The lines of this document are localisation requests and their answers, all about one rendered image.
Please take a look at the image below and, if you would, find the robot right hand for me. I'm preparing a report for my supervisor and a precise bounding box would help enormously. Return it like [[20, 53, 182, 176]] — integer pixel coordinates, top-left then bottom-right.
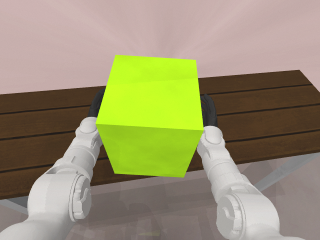
[[200, 93, 218, 128]]

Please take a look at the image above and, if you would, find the right robot upper arm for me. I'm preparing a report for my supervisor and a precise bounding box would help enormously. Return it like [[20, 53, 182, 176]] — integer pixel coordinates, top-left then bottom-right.
[[216, 192, 305, 240]]

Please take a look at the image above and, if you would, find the left robot upper arm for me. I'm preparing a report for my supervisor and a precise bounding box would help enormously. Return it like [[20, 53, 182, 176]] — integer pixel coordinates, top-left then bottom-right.
[[0, 173, 92, 240]]

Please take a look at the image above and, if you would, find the robot left hand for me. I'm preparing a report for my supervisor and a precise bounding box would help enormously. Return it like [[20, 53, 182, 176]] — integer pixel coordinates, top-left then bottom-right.
[[87, 88, 106, 118]]

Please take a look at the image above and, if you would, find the robot left forearm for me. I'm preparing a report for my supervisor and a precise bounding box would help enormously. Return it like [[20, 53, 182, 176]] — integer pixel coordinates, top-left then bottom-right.
[[27, 117, 103, 215]]

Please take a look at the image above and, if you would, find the table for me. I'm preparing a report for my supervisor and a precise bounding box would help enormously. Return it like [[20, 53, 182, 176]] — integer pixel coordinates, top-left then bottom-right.
[[0, 70, 320, 215]]

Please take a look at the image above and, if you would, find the carton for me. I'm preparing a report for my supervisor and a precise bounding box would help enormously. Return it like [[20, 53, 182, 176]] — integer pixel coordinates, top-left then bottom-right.
[[95, 55, 204, 178]]

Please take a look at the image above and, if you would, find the robot right forearm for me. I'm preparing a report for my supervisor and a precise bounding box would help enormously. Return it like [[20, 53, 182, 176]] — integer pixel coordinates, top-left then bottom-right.
[[197, 126, 280, 223]]

